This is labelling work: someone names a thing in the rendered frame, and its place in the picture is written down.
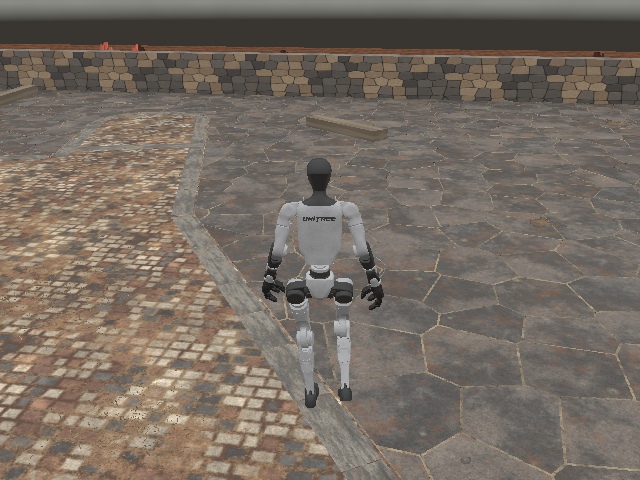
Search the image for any robot right hand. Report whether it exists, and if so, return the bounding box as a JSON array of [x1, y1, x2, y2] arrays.
[[361, 284, 384, 310]]

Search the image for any right robot upper arm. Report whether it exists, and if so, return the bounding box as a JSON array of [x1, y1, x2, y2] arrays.
[[340, 201, 369, 257]]

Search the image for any left robot upper arm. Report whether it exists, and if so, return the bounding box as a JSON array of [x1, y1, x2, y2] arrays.
[[272, 202, 299, 258]]

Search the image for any robot right forearm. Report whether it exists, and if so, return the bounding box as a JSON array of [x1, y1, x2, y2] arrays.
[[359, 241, 381, 287]]

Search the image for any robot left forearm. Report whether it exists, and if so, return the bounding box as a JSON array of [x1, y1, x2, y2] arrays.
[[264, 242, 282, 283]]

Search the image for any robot left hand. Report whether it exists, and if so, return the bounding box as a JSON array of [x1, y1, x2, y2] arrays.
[[262, 280, 285, 302]]

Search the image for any left robot foot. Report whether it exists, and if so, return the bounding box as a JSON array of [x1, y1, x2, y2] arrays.
[[305, 382, 319, 408]]

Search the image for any robot head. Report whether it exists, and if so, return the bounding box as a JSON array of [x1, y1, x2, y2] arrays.
[[302, 158, 337, 206]]

